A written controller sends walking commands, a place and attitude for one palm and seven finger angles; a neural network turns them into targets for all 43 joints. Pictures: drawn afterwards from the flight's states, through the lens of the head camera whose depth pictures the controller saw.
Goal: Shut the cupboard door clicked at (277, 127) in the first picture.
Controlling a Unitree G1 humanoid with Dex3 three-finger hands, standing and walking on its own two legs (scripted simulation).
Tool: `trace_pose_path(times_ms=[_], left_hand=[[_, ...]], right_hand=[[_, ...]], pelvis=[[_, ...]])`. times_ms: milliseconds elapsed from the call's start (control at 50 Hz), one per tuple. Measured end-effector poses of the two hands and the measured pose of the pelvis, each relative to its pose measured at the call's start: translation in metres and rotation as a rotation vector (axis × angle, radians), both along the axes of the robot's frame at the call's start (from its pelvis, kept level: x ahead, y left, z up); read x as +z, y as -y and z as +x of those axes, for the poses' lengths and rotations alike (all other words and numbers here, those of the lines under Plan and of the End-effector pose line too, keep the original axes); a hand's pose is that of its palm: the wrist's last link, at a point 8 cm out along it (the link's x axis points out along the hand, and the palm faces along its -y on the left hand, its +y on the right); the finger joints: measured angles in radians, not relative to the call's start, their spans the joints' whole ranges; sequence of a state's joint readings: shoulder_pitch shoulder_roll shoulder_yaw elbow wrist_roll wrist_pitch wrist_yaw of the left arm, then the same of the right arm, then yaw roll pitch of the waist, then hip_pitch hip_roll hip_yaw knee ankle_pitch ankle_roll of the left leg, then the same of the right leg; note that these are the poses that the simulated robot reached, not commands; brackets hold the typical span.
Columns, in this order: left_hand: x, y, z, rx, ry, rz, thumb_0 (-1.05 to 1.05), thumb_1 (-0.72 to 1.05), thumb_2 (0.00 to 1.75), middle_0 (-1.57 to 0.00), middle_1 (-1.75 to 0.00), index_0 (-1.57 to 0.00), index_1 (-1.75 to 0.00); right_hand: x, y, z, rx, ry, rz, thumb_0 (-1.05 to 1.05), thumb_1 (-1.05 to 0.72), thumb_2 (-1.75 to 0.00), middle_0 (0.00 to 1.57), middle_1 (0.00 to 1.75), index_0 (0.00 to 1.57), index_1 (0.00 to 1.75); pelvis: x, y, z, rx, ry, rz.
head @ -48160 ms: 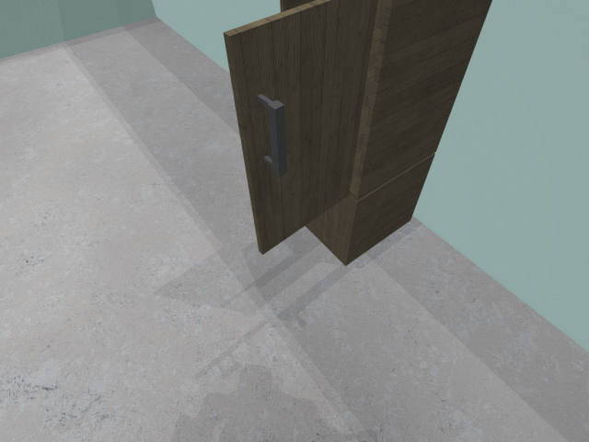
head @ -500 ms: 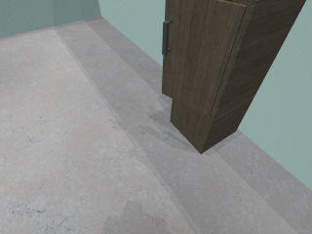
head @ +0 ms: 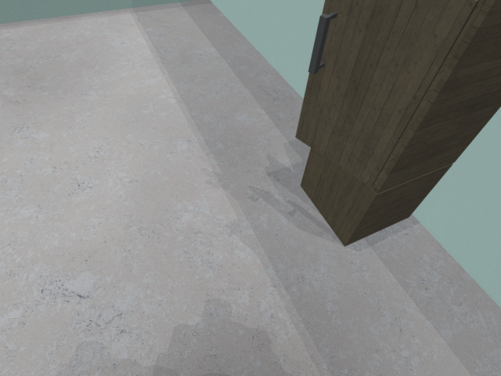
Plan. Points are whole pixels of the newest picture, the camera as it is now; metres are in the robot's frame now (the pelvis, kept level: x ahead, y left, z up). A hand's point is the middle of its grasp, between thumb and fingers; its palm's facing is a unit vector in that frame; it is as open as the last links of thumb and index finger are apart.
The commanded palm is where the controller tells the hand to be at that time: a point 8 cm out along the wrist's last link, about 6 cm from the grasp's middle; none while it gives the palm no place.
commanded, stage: walk to a spot facing it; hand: left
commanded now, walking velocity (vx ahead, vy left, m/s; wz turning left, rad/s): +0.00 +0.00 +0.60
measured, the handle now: (323, 43) +0.95 -0.18 +0.07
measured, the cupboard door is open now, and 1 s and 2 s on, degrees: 20 20 20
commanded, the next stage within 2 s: turn to face it in 1.44 s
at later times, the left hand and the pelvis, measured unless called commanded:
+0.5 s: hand out of the picture +0.03 +0.19 -0.14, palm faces +0.29 -0.90 -0.31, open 7.4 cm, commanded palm none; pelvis -0.01 -0.04 +0.01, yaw +19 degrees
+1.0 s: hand out of the picture +0.04 +0.24 -0.14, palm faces +0.58 -0.77 -0.26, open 7.4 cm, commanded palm none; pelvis +0.10 +0.02 +0.01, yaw +36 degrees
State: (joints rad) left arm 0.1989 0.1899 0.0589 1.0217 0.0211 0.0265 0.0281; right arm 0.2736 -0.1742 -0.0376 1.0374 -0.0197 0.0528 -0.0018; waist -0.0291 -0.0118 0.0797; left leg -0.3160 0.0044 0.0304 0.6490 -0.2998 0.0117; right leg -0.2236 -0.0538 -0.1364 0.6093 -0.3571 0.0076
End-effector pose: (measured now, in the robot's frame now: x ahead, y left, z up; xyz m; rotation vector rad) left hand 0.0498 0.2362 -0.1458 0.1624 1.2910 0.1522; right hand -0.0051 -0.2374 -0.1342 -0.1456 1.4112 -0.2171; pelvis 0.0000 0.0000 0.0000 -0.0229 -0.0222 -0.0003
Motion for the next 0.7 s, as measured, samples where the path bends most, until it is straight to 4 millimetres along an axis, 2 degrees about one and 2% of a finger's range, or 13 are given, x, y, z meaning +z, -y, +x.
trace_pose_path(times_ms=[60,180,260,340,400,480,580,640,700], left_hand=[[0.000,-0.011,-0.001,0.031,-0.001,0.006,0.00,0.90,0.90,-0.20,-0.30,-0.20,-0.30],[0.020,-0.024,0.003,0.071,0.046,0.034,0.00,0.91,0.90,-0.20,-0.29,-0.20,-0.30],[0.031,-0.025,0.007,0.103,0.094,0.059,0.00,0.91,0.90,-0.20,-0.29,-0.20,-0.30],[0.040,-0.018,0.005,0.144,0.136,0.089,0.00,0.91,0.90,-0.20,-0.29,-0.20,-0.30],[0.039,-0.012,-0.006,0.175,0.168,0.130,0.00,0.91,0.90,-0.20,-0.29,-0.20,-0.30],[0.040,0.001,-0.036,0.241,0.111,0.135,0.00,0.91,0.90,-0.20,-0.29,-0.20,-0.30],[0.035,0.013,-0.070,0.332,0.066,0.098,0.00,0.90,0.90,-0.20,-0.30,-0.20,-0.30],[0.027,0.014,-0.094,0.407,0.048,0.069,0.00,0.90,0.90,-0.20,-0.30,-0.20,-0.30],[0.014,0.009,-0.122,0.487,0.010,0.045,0.00,0.90,0.90,-0.20,-0.30,-0.20,-0.30]], right_hand=[[0.004,-0.004,0.013,0.049,0.019,-0.014,0.00,-0.91,-0.90,0.20,0.30,0.20,0.30],[0.017,-0.001,0.033,0.131,0.035,-0.024,0.00,-0.91,-0.90,0.20,0.30,0.20,0.30],[0.019,0.011,0.050,0.185,0.043,-0.028,0.00,-0.91,-0.90,0.20,0.30,0.21,0.30],[0.015,0.029,0.070,0.238,0.053,-0.027,0.00,-0.91,-0.90,0.20,0.30,0.21,0.30],[0.004,0.045,0.092,0.272,0.076,-0.018,0.00,-0.91,-0.90,0.20,0.30,0.21,0.30],[0.003,0.052,0.124,0.334,0.107,-0.020,0.00,-0.91,-0.90,0.20,0.30,0.20,0.30],[0.013,0.035,0.162,0.436,0.139,0.000,0.00,-0.91,-0.90,0.19,0.30,0.20,0.30],[0.016,0.010,0.188,0.525,0.150,0.009,0.00,-0.91,-0.90,0.19,0.30,0.20,0.30],[0.015,-0.022,0.218,0.616,0.191,0.011,0.01,-0.91,-0.90,0.19,0.30,0.20,0.30]], pelvis=[[0.000,-0.005,-0.001,0.023,-0.014,0.008],[0.013,-0.003,-0.006,0.089,-0.050,-0.005],[0.017,0.006,-0.008,0.144,-0.065,-0.014],[0.016,0.021,-0.009,0.209,-0.071,-0.016],[0.005,0.037,-0.007,0.245,-0.083,0.022],[0.006,0.040,-0.007,0.311,-0.052,0.011],[0.011,0.039,0.003,0.401,-0.040,0.040],[0.009,0.031,0.009,0.456,-0.044,0.046],[0.000,0.016,0.017,0.500,-0.050,0.044]])
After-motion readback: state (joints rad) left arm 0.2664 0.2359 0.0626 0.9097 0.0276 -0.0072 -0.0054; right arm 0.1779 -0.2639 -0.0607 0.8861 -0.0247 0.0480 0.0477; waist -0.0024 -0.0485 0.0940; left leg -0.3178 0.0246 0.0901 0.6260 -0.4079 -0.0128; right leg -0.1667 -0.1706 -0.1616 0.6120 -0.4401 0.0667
